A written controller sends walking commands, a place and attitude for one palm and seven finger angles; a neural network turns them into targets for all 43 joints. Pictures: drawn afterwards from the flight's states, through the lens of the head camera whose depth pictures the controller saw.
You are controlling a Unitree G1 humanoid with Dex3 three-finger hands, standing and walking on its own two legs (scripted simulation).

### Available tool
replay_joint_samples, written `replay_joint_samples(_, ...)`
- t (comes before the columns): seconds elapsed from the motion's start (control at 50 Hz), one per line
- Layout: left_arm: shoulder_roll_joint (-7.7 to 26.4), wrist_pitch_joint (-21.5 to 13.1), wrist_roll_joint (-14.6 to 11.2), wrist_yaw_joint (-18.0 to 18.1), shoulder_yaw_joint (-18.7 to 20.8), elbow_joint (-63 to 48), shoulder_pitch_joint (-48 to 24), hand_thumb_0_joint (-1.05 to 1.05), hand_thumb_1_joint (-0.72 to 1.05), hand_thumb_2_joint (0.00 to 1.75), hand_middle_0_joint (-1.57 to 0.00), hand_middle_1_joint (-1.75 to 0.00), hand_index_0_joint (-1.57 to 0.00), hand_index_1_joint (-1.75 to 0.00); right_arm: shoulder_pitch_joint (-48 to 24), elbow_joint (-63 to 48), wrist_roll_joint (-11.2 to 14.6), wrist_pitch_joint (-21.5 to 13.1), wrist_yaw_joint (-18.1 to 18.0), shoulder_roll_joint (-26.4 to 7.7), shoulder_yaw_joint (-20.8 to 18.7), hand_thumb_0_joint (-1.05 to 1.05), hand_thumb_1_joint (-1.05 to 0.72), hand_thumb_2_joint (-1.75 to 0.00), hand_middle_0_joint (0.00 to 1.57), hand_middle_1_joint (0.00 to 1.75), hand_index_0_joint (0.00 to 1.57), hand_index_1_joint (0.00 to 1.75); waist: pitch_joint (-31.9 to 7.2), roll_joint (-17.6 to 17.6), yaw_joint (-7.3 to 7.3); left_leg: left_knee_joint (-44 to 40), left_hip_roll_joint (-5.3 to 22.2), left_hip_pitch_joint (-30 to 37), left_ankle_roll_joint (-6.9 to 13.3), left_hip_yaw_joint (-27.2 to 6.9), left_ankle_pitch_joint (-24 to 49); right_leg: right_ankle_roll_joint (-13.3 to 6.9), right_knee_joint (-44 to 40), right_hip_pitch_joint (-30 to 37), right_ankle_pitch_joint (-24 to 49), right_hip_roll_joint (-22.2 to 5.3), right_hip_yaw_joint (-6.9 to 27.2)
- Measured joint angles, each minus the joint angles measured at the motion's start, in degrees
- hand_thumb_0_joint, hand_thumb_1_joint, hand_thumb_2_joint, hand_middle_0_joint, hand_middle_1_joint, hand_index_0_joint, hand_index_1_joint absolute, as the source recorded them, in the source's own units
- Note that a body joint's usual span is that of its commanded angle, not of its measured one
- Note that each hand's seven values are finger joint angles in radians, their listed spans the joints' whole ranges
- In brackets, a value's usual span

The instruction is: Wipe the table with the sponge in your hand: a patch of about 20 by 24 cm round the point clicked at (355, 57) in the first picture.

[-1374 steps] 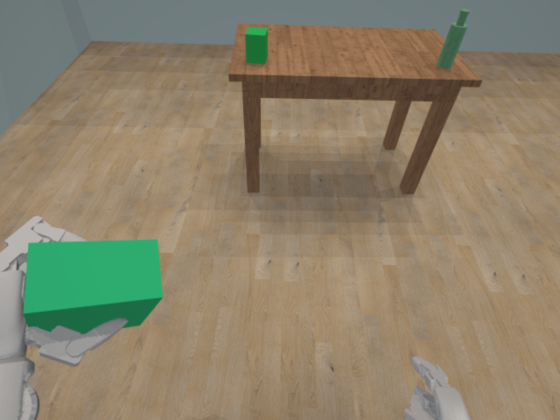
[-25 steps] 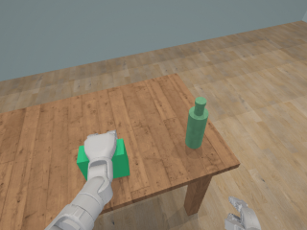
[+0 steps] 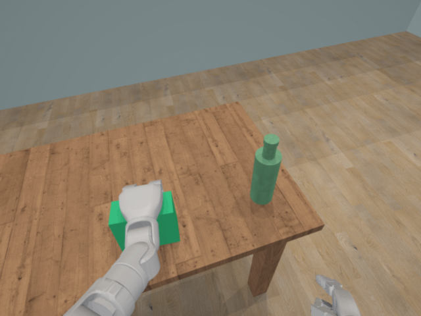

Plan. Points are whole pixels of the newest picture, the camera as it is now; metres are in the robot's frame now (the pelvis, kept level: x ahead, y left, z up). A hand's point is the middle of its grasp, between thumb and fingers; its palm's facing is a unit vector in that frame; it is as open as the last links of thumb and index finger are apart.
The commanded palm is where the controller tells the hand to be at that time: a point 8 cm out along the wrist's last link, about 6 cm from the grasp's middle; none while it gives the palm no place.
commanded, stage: slide across to the third lane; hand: left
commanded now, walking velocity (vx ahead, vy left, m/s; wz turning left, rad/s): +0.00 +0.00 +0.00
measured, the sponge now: (148, 226) +0.32 +0.19 -0.06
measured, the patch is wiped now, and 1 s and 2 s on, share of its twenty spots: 0.80 0.80 1.00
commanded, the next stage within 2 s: wipe forward along the third lane in 0.48 s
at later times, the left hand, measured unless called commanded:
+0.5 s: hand (147, 215) +0.32 +0.19 -0.02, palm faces -0.07 -0.03 -1.00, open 10.4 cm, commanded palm +0.29 +0.16 +0.02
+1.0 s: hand (150, 202) +0.36 +0.19 -0.02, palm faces -0.09 +0.00 -1.00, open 10.4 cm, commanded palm +0.33 +0.18 +0.01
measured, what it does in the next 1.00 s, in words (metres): stands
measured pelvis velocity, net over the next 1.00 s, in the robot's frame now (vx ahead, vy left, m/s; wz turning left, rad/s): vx -0.02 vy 0.00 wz -0.01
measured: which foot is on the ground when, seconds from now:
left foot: down 0.00-1.00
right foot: down 0.00-1.00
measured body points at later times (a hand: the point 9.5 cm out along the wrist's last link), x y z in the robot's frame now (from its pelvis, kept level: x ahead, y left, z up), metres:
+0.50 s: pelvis +0.00 +0.00 +0.00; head +0.00 -0.02 +0.45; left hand +0.32 +0.18 +0.04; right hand +0.19 -0.22 -0.11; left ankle +0.00 +0.17 -0.73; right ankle +0.01 -0.13 -0.73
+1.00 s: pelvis -0.02 +0.00 -0.01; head +0.01 -0.02 +0.44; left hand +0.36 +0.19 +0.04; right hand +0.15 -0.24 -0.13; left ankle +0.00 +0.17 -0.73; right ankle +0.01 -0.13 -0.73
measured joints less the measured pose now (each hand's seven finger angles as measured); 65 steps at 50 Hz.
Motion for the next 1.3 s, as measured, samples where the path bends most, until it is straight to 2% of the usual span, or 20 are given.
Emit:
replay_joint_samples(0.36, -0.39, -0.70, 0.20, 0.28, 0.72, 0.95, -0.33, -0.01, -0.51, 1.04, -0.67, -1.34, -0.68, -1.34, 0.12, 0.24, -0.14, 0.03, 0.02, 0.60, 0.22, 0.01, -0.91, -0.90, 0.20, 0.29, 0.20, 0.30, -0.32, -0.04, 0.07, -0.08, -0.06, -0.29, 0.11, 0.36, 0.19, 0.14, -0.21, -0.42, 0.40, -0.01, 0.41)
replay_joint_samples(0.6, -0.55, 0.30, -0.01, 0.07, -0.37, 1.50, -1.09, 0.00, -0.51, 1.04, -0.67, -1.34, -0.68, -1.34, -0.48, 0.10, 0.09, 0.07, -0.01, 0.35, 0.30, 0.01, -0.91, -0.90, 0.20, 0.29, 0.20, 0.30, -0.01, -0.29, -0.01, -0.18, -0.14, -0.02, 0.17, 0.23, 0.26, 0.11, -0.39, -0.03, 0.45, -0.07, 0.30)
replay_joint_samples(0.8, -0.81, -1.55, 1.02, -0.32, 2.17, 5.33, -4.72, -0.01, -0.52, 1.04, -0.68, -1.32, -0.70, -1.33, -0.82, 0.60, -0.43, -0.23, -1.16, 0.38, 0.87, 0.01, -0.91, -0.90, 0.20, 0.29, 0.20, 0.30, -0.05, -0.61, -0.25, 0.35, -0.26, -2.04, 0.16, -0.01, 0.60, 0.07, 0.49, -2.13, 0.55, -0.18, 0.18)
replay_joint_samples(0.94, 0.09, -2.75, 1.59, 0.77, 4.72, 11.73, -11.06, 0.00, -0.53, 1.04, -0.69, -1.32, -0.71, -1.32, -0.23, 1.30, -0.69, -0.53, -2.03, 0.60, 1.11, 0.00, -0.91, -0.90, 0.20, 0.29, 0.20, 0.30, -0.08, -0.85, -1.43, 1.58, -0.05, -5.35, 0.08, 0.08, 0.88, -0.14, 1.89, -5.69, 0.88, 0.08, 0.46)
replay_joint_samples(1.1, 1.10, -3.32, 0.53, 1.69, 7.38, 17.45, -15.39, 0.00, -0.53, 1.05, -0.70, -1.31, -0.71, -1.31, 2.48, 2.61, -0.81, -0.52, -2.45, 0.00, 0.89, 0.00, -0.91, -0.90, 0.21, 0.29, 0.20, 0.30, -0.56, -0.51, -2.94, 2.59, 0.27, -8.05, 0.36, 0.41, 0.94, -0.23, 2.75, -8.59, 1.29, 0.46, 0.93)
replay_joint_samples(1.3, 4.62, -5.04, 0.32, 2.55, 10.89, 22.47, -20.23, 0.01, -0.54, 1.05, -0.70, -1.30, -0.72, -1.31, 4.72, 3.60, -0.72, -1.83, -2.79, -0.70, 0.68, 0.00, -0.91, -0.90, 0.20, 0.29, 0.20, 0.30, -0.48, -0.93, -5.48, 3.59, 0.63, -10.98, 0.82, 0.83, 1.12, -0.32, 3.43, -11.74, 2.00, 0.95, 1.53)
